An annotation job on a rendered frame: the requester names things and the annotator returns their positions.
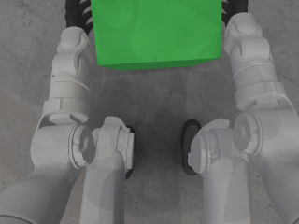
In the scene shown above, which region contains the robot right forearm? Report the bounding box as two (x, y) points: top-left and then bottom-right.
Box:
(223, 12), (299, 117)

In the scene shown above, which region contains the right robot upper arm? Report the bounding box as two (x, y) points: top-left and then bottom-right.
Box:
(232, 109), (299, 224)

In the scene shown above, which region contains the left robot shin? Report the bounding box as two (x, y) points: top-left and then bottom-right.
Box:
(92, 116), (129, 173)

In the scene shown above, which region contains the right robot foot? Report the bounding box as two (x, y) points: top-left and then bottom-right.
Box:
(181, 119), (202, 175)

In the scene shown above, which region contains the carton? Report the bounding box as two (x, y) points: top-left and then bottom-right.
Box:
(91, 0), (222, 71)

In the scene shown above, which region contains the robot left forearm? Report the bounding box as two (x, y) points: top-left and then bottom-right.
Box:
(30, 26), (95, 160)

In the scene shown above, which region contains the left robot upper arm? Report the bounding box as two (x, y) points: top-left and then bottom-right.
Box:
(0, 123), (96, 224)

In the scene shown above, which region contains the right robot hand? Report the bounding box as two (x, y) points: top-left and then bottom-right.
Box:
(221, 0), (249, 28)

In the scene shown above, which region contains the left robot hand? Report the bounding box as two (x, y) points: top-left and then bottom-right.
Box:
(64, 0), (93, 37)

